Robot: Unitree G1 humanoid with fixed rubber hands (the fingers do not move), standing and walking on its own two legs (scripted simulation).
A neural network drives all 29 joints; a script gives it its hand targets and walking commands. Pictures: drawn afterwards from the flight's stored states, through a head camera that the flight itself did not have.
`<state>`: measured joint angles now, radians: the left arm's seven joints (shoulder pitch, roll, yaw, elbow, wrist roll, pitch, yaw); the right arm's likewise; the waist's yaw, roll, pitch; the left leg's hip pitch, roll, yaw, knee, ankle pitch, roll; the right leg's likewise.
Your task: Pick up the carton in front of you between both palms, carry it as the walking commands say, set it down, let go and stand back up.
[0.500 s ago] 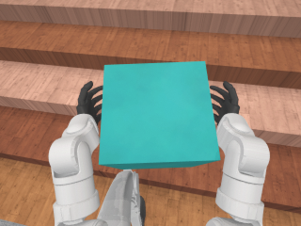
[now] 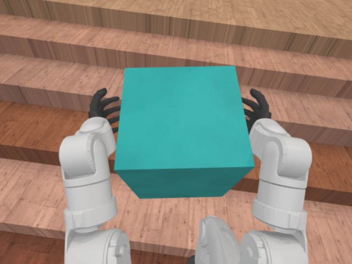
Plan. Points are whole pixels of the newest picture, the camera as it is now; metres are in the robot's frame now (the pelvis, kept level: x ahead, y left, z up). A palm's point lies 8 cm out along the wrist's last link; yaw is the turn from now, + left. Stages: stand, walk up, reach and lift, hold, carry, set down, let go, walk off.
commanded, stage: carry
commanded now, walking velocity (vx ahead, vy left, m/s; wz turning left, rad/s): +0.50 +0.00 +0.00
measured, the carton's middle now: (180, 141) +0.36 +0.00 +0.12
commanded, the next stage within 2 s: none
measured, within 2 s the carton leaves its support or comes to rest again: neither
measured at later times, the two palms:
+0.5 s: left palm (115, 3) +0.67 +0.17 +0.29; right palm (229, 20) +0.67 -0.13 +0.28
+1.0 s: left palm out of the picture +0.97 +0.19 +0.42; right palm out of the picture +0.97 -0.12 +0.43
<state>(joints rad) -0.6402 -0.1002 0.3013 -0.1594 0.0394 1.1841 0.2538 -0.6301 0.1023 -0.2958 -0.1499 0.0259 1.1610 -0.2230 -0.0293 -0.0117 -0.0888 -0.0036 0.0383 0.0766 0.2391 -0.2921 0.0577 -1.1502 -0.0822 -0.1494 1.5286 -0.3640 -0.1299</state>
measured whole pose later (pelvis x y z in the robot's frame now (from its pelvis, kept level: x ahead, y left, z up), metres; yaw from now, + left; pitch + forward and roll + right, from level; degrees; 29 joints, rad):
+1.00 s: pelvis +0.63 +0.02 +0.26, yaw +0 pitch +4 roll -3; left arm -0.63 -0.10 0.31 -0.09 0.04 1.18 0.23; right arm -0.60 0.12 -0.32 -0.11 -0.03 1.16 -0.21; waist 0.00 -0.01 -0.11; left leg -0.03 0.09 0.11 0.23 -0.26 0.03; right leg -1.14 -0.11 -0.14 1.47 -0.33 -0.13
